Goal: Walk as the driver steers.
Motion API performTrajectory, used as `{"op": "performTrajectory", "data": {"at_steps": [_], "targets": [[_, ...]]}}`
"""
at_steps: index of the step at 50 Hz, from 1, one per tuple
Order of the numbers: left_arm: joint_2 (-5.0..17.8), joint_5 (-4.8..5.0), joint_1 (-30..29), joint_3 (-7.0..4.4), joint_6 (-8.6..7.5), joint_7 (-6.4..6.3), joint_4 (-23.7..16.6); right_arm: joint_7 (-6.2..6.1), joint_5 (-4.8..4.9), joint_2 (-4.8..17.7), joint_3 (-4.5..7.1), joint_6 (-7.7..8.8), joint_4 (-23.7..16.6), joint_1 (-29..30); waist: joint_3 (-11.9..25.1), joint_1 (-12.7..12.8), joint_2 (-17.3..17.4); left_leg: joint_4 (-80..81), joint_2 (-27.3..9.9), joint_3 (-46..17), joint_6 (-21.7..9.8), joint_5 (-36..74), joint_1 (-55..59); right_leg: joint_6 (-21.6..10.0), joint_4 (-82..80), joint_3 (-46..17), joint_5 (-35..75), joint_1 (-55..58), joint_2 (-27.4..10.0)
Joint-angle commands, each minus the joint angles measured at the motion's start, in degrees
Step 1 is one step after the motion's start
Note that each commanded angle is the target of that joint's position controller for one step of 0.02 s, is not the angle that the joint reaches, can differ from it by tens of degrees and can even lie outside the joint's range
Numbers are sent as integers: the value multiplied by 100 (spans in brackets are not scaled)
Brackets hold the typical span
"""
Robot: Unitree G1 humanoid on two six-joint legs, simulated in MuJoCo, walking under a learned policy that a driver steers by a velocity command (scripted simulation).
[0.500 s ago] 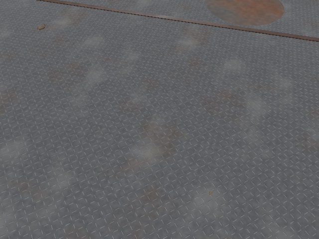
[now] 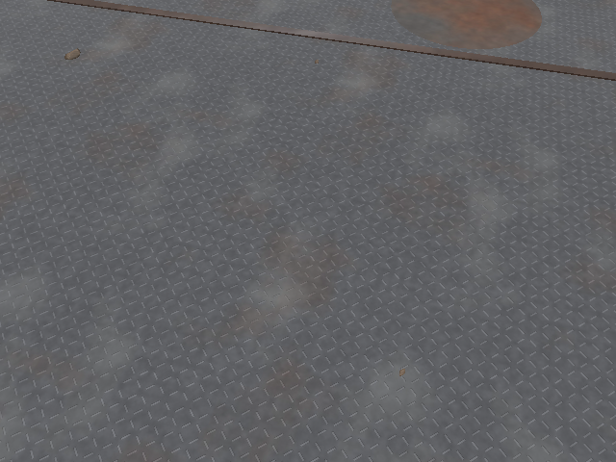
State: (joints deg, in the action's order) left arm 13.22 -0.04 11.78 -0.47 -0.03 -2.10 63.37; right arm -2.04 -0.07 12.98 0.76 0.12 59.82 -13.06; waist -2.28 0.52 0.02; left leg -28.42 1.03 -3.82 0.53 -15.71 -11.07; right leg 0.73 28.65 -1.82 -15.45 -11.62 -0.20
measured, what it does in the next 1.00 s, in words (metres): walks ahead: right foot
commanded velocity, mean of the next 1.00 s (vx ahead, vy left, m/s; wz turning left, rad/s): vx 0.40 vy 0.00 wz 0.00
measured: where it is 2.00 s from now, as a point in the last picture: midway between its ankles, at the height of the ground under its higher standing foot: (363, 268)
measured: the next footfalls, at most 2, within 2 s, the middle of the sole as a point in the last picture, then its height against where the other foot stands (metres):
right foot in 0.66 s outside the picture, level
left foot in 1.20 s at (274, 369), level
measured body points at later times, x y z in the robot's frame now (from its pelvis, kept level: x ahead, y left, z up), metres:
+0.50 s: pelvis +0.14 +0.01 +0.00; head +0.17 +0.02 +0.45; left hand +0.32 +0.26 -0.11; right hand +0.04 -0.22 -0.13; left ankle +0.01 +0.12 -0.74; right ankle +0.27 -0.12 -0.68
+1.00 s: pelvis +0.42 -0.04 +0.01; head +0.44 -0.04 +0.46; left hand +0.41 +0.23 -0.13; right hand +0.59 -0.29 -0.10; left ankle +0.60 +0.15 -0.67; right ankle +0.38 -0.11 -0.74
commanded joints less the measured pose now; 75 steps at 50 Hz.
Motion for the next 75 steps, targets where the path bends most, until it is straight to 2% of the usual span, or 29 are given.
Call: {"op": "performTrajectory", "data": {"at_steps": [1, 3, 7, 9, 11, 12, 14, 16, 20, 24, 28, 30, 32, 33, 34, 35, 36, 38, 42, 46, 55, 59, 60, 61, 62, 63, 66, 68, 75], "targets": [[700, 59, 266, -130, -17, -44, -114, -45, 48, 663, 129, 20, -94, -231, -140, -3, -35, 420, 95, 81, -263, -1710, -474, -282, -463, 16, -1784, -286, 76], [728, 78, 295, -145, -95, -38, -203, -39, 70, 647, 132, 106, -171, -186, -568, 11, -102, 369, -10, -61, -427, -2434, -942, -513, -579, -320, -2655, -640, -116], [943, 152, 927, -247, -336, 53, -142, 96, 133, 322, 86, 422, -317, -24, -494, 184, -672, -585, 65, 209, -413, -1447, -1479, -1103, -1194, -1721, -2944, -23, -974], [1084, 162, 912, -299, -365, 80, -214, 152, 165, 253, 70, 533, -381, 22, -533, 85, -963, -981, 31, 423, -468, -894, -1294, -1393, -1682, -2524, -2914, -171, -1524], [1070, 178, 331, -289, -362, 109, -477, 176, 184, 211, 77, 586, -201, -523, -608, -337, -933, -118, -10, 406, -649, -809, -159, -1181, -1455, -2026, -2360, -954, -1255], [931, 190, -119, -255, -369, 123, -680, 169, 177, 354, 135, 589, 31, -1125, -563, -618, -637, 402, -153, 71, -698, -505, 777, -904, -884, -1389, -1650, -1553, -842], [452, 143, -479, -141, -607, 139, -1115, 234, 180, 1482, 458, 626, 393, -2451, -214, -951, 1823, 1602, -1978, -3188, -1570, -215, 2413, -235, 2385, 305, -1048, -3314, 294], [644, 250, -286, -201, -743, 239, -1043, 268, 14, 752, 254, 692, 225, -2039, -312, -560, 735, 1380, -2051, -2850, -1538, 936, 2617, -413, 3936, -255, -1237, -4164, -92], [462, 186, -667, -219, -754, 361, -1248, 257, 27, 354, 89, 524, 134, -1822, -322, -388, 504, 1689, -1521, -1210, -1120, 2330, 2300, -414, 3617, 159, -191, -4265, -571], [108, 110, -1557, -44, -665, 445, -1698, 70, 4, 700, 110, 468, -133, -1428, -565, -383, 479, 2304, -1007, -296, -1033, 1921, 525, -124, 1405, 595, 1178, -2593, -269], [537, 185, -1792, -128, -588, 431, -1962, 40, 142, 953, 232, 538, -35, -1630, -647, -218, 669, 2458, -1355, -244, -959, 2163, 792, -309, 377, 458, 1659, -1819, -106], [811, 175, -1352, -265, -598, 422, -1912, 48, 99, 1028, 284, 485, -59, -1529, -196, 112, 752, 1686, -1457, -93, -786, 4034, 1359, -512, 301, 492, 1489, -1227, 81], [1150, 213, 217, -496, -537, 363, -1453, 63, -5, 974, 274, 360, -147, -1420, 815, 864, 762, -313, -1150, 207, -529, 5206, 1088, -791, 377, 592, 1232, 679, 253], [1524, 155, 1151, -596, -491, 307, -1263, 81, -116, 728, 177, 346, -296, -1529, 1548, 1072, 50, -2148, -823, 320, -399, 3341, -238, -1125, 457, -756, 750, 2374, -864], [1826, 36, 1450, -615, -500, 385, -1123, 167, -30, -310, -73, 478, -288, -2429, 2545, 481, -1774, -4260, 344, 33, -102, -1333, -2038, -2163, -676, -3881, -829, 3782, -2276], [1246, 78, 1163, -476, -529, 409, -1139, 211, 145, 335, 60, 642, -272, -1958, 1989, 635, -1227, -5015, 103, -519, -255, -1562, -2670, -1972, -1469, -4492, -1603, 3251, -2081], [990, 102, 558, -404, -578, 398, -1238, 225, 300, 726, 173, 732, -529, -1208, 917, 503, -864, -5124, -211, -318, -381, -1075, -3097, -1690, -1533, -3515, -1323, 2284, -1949], [718, -12, -241, -310, -657, 450, -1386, 125, 176, 804, 254, 728, -634, -661, 290, 116, -7, -4524, -744, -147, -443, -140, -2437, -1395, -1772, -2048, 230, 555, -1471], [625, -13, -123, -271, -708, 441, -1176, 79, 113, 477, 277, 483, -678, -848, 91, -276, -357, -3722, -1027, -74, -327, 141, -1991, -1489, -2289, -1069, 668, -343, -1153], [911, -11, 369, -333, -670, 269, -1035, 85, 10, 542, 315, 483, -1075, 199, -160, -59, -159, -2385, -1080, 7, -95, 1340, -2874, -1484, -2456, -774, 1042, -15, -1147], [1013, 134, 1425, -370, -435, 148, -753, 345, 108, 492, 216, 672, -1696, 1897, -326, 420, -195, -39, -532, 191, -56, 1899, -2612, -1236, -1800, -716, 1562, 1123, -1233], [1090, 109, 1181, -420, -339, 123, -877, 347, 118, 1017, 438, 776, -1475, 746, 426, -334, -444, 387, -215, 366, -363, 1258, -616, -937, -411, -764, 3102, 1147, -1075], [883, 32, 1062, -337, -352, 141, -1032, 294, 38, 1352, 560, 793, -1255, -332, 1287, -797, -344, 9, -753, -83, -682, 1370, 1118, -753, 983, -562, 2687, 297, -746], [217, 62, 1563, -165, -446, 163, -1190, 249, -66, 1909, 718, 735, -1128, -1124, 2297, -763, 853, 115, -2244, -2235, -1434, 711, 3580, -277, 3209, 43, 715, -2026, 176], [290, 131, 1672, -152, -545, 172, -1202, 258, -41, 1581, 610, 691, -1130, -1209, 2785, -746, 1506, 743, -2731, -3679, -1682, 452, 3836, -247, 4240, -522, -1874, -2811, 296], [877, 300, 1228, -329, -568, 159, -1309, 237, -13, 1150, 494, 676, -1159, -838, 1921, -707, 1079, 963, -2498, -3019, -1412, -47, 3097, -306, 4651, -664, -1558, -3259, -55], [755, 207, 773, -430, -423, 103, -1420, 257, -42, 596, 329, 692, -1245, 247, 472, -195, 614, 1651, -1831, -1080, -1025, 556, 751, -322, 4037, -430, -379, -2693, -718], [437, 206, 900, -411, -263, 135, -1450, 273, -65, 598, 361, 723, -1180, 417, 231, 2, 660, 1977, -1673, -429, -1032, 907, 142, -286, 3859, -347, -123, -2347, -811], [363, 126, -122, -401, -220, 293, -1976, 125, -61, 1015, 511, 696, -1006, 193, -89, -121, 313, 2214, -1560, 943, -1024, 1769, 304, -199, 1933, -124, 1633, -2628, -782]]}}
Velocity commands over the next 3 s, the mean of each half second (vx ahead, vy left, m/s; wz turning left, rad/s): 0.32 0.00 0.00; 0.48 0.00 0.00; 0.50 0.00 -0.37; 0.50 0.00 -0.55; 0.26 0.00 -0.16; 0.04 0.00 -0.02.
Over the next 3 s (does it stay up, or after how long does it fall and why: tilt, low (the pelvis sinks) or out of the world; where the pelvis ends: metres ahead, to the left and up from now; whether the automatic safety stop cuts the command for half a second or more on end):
stays up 1.19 -0.24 0.00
